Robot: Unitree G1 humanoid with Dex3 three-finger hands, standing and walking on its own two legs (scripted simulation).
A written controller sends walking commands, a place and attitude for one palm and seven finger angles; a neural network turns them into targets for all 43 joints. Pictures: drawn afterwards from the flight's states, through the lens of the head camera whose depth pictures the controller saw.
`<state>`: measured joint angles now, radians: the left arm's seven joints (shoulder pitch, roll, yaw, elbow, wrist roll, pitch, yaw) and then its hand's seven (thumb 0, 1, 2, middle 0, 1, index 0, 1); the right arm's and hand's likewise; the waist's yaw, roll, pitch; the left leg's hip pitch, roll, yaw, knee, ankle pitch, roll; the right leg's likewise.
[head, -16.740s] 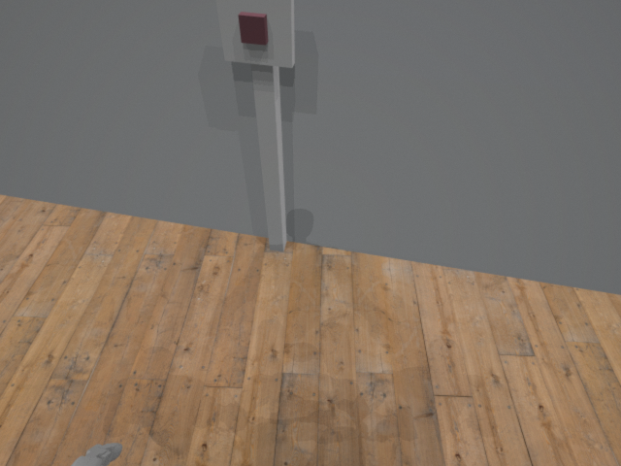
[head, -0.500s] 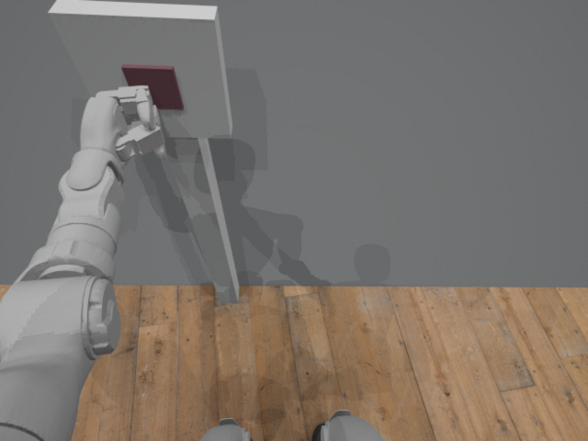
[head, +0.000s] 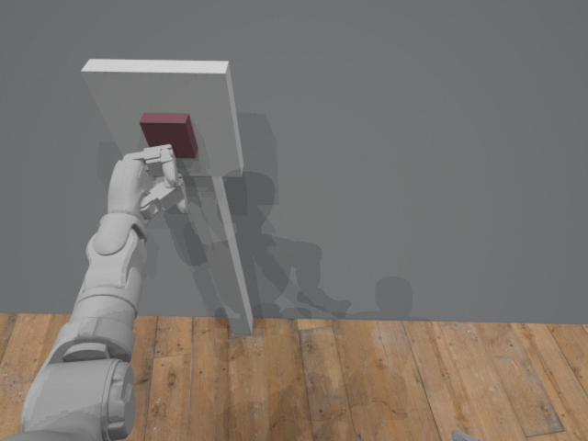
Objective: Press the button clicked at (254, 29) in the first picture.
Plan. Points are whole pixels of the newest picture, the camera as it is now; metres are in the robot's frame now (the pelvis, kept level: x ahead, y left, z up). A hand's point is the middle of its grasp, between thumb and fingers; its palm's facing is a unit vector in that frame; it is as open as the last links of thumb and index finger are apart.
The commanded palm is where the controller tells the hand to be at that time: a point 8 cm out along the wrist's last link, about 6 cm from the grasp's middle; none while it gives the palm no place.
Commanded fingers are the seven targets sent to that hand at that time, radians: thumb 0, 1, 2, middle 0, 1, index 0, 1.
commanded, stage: pull the fist back off the button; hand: left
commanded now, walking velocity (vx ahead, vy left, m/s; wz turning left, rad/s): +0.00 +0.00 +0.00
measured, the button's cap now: (171, 134) +0.50 +0.18 +0.15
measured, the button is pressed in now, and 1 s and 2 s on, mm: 0 0 0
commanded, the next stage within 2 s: draw the hand back to the body in 0.44 s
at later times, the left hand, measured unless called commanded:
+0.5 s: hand (153, 226) +0.37 +0.19 +0.11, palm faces +0.01 -1.00 -0.01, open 3.1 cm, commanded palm +0.35 +0.23 +0.12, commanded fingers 0.00 0.90 0.90 -1.30 -1.50 -1.30 -1.50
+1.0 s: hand (111, 260) +0.30 +0.20 +0.14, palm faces +0.02 -1.00 -0.03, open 3.1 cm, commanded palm +0.26 +0.25 +0.15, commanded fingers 0.00 0.90 0.90 -1.30 -1.50 -1.30 -1.50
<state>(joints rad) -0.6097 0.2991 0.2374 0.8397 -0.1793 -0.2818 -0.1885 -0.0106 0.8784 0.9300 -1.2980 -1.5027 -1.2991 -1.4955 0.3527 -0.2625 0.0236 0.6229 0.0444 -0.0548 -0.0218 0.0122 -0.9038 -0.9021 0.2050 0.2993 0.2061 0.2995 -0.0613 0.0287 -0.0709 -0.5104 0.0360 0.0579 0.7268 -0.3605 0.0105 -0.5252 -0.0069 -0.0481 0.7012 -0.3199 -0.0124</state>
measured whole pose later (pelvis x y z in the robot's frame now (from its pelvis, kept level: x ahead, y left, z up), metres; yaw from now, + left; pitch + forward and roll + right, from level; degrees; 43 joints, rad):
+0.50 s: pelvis +0.02 -0.01 +0.01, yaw +2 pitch +4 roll +0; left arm -0.29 0.28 0.21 0.48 -0.24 -0.15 -0.25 0.02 0.89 0.90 -1.30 -1.50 -1.30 -1.50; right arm 0.23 -0.26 0.04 0.59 0.06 -0.06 -0.07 0.01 -0.90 -0.90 0.20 0.30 0.21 0.30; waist -0.01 0.03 -0.04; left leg -0.38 0.03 0.02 0.66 -0.35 -0.01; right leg -0.38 -0.01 -0.08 0.64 -0.33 -0.02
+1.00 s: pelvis +0.01 +0.00 +0.02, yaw +1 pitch +0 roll -1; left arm 0.00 0.28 0.24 0.10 -0.29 -0.01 -0.27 0.02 0.90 0.90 -1.30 -1.50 -1.30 -1.50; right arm 0.25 -0.26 0.04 0.58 0.07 -0.12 -0.08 0.02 -0.90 -0.90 0.20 0.30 0.21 0.30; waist 0.02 0.05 -0.05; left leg -0.26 0.02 0.04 0.59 -0.33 0.01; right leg -0.27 -0.01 -0.06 0.56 -0.30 -0.01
